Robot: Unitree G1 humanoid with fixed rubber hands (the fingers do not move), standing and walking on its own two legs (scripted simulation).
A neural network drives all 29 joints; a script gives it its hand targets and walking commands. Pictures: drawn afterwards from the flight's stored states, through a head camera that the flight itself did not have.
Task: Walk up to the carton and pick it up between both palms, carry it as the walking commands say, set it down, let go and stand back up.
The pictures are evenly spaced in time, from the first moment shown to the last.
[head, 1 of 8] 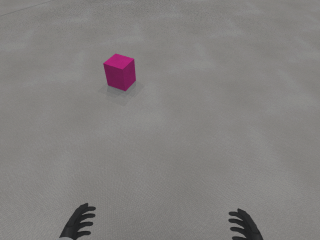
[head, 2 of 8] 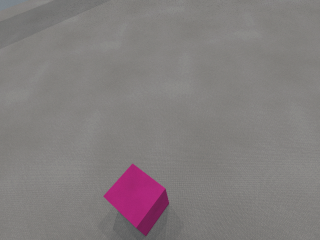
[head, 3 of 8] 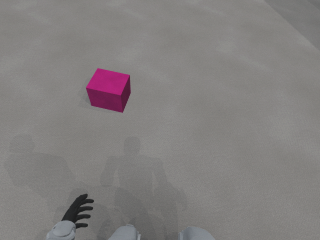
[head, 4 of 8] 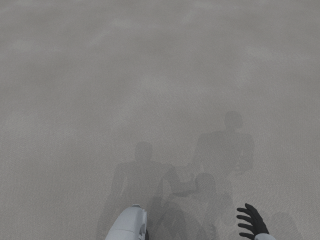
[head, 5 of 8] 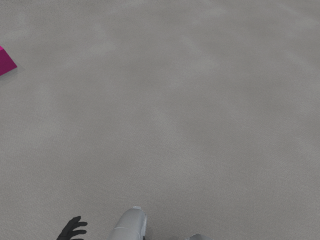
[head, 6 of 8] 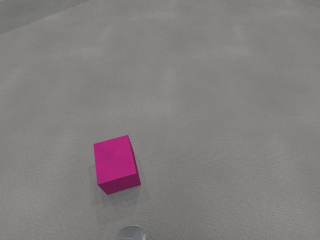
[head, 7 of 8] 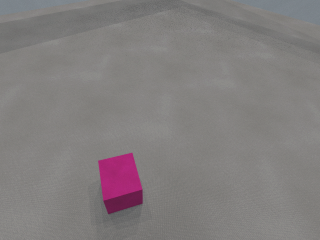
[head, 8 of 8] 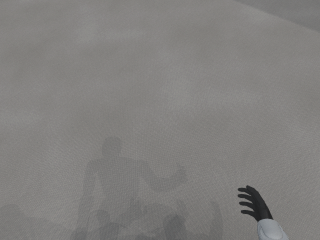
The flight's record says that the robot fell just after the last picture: yes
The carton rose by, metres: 0.05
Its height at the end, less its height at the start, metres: +0.00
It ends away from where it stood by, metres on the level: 0.65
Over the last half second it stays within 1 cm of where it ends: no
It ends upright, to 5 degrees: no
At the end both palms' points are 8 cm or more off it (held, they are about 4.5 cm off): yes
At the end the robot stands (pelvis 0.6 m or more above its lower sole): no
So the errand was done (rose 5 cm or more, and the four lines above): no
